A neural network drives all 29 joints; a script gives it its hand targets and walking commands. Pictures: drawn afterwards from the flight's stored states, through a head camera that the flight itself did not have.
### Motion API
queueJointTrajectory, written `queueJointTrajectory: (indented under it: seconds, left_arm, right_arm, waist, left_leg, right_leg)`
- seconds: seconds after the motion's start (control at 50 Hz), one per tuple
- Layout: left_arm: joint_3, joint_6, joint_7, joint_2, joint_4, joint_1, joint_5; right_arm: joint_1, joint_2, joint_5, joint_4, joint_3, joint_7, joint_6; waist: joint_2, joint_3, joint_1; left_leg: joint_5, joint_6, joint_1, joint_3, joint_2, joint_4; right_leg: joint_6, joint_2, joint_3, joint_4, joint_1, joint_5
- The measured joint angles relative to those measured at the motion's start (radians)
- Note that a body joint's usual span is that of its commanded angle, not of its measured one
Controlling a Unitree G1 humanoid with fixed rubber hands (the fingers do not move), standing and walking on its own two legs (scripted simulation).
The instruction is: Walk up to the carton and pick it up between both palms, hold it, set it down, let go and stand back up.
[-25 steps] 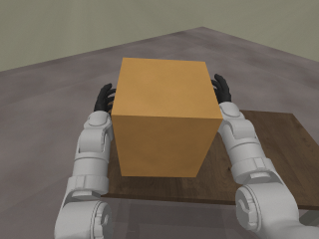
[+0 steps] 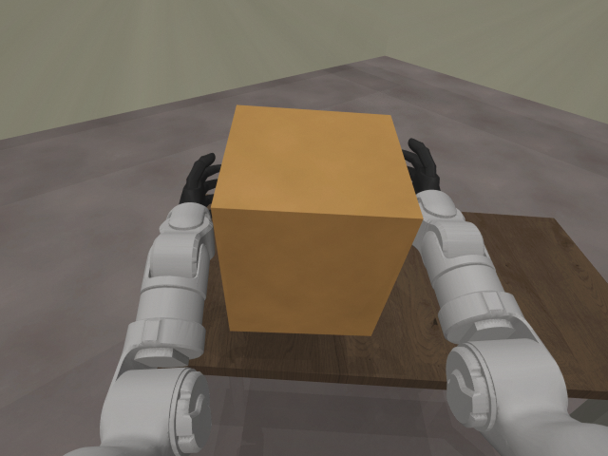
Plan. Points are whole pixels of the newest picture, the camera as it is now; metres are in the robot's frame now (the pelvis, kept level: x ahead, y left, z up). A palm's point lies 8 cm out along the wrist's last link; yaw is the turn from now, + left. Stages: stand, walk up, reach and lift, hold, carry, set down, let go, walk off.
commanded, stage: reach and lift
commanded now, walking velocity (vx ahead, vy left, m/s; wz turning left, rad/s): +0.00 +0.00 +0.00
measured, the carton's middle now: (307, 226) +0.39 +0.02 +0.15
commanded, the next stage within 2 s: hold in 0.24 s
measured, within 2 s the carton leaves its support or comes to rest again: neither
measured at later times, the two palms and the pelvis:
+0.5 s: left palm (185, 201) +0.35 +0.18 +0.21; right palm (428, 188) +0.37 -0.13 +0.23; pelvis -0.01 +0.00 +0.00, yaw +0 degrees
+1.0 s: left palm (186, 202) +0.36 +0.18 +0.20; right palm (423, 184) +0.38 -0.12 +0.23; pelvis +0.00 +0.00 +0.00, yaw +0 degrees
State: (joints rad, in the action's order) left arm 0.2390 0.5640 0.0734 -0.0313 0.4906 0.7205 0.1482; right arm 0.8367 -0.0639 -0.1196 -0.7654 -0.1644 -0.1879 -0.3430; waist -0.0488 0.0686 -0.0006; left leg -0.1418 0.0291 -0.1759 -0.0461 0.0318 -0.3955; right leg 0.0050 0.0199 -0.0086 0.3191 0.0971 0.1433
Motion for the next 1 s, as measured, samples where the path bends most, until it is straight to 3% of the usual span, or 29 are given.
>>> queueJointTrajectory:
  seconds: [0.12, 0.32, 0.5, 0.64, 0.8, 1.0]
  left_arm:
    - [0.0, 0.036, 0.0, 0.0, -0.038, 0.0, 0.0]
    - [0.0, 0.119, -0.012, 0.007, -0.193, 0.0, 0.015]
    - [0.0, 0.187, -0.037, 0.008, -0.192, 0.0, 0.042]
    - [0.0, 0.18, -0.037, 0.007, -0.178, 0.0, 0.041]
    - [0.0, 0.16, -0.037, -0.002, -0.11, 0.0, 0.042]
    - [0.0, 0.151, -0.026, -0.001, -0.145, 0.0, 0.042]
  right_arm:
    - [0.001, 0.0, -0.016, 0.014, 0.0, -0.001, -0.013]
    - [-0.021, 0.0, -0.078, 0.181, 0.002, -0.027, -0.081]
    - [-0.021, 0.0, -0.077, 0.182, 0.002, -0.036, -0.149]
    - [-0.016, 0.0, -0.07, 0.172, 0.002, -0.035, -0.15]
    - [0.016, 0.0, -0.033, 0.083, 0.002, -0.02, -0.139]
    - [0.025, 0.0, -0.032, 0.085, 0.002, -0.008, -0.103]
  waist:
    - [-0.002, -0.002, 0.0]
    - [-0.002, -0.008, 0.002]
    - [-0.003, -0.018, 0.002]
    - [-0.003, -0.018, 0.002]
    - [-0.003, -0.018, 0.002]
    - [-0.003, -0.015, 0.002]
  left_leg:
    - [-0.006, 0.0, 0.0, 0.0, 0.0, 0.0]
    - [-0.007, 0.0, 0.015, 0.0, 0.0, 0.0]
    - [0.006, 0.0, 0.028, 0.0, 0.0, 0.0]
    - [0.015, 0.0, 0.028, 0.0, 0.0, 0.0]
    - [0.016, -0.001, 0.028, 0.0, 0.0, 0.0]
    - [0.001, -0.001, 0.028, 0.0, 0.0, 0.0]
  right_leg:
    - [0.0, 0.0, 0.0, 0.0, 0.0, 0.006]
    - [0.0, 0.0, 0.0, 0.0, -0.015, 0.006]
    - [0.0, 0.0, 0.0, 0.0, -0.028, -0.006]
    - [0.0, 0.0, 0.0, 0.0, -0.028, -0.015]
    - [0.0, 0.0, 0.0, 0.0, -0.028, -0.016]
    - [0.0, 0.0, 0.0, 0.0, -0.028, -0.001]
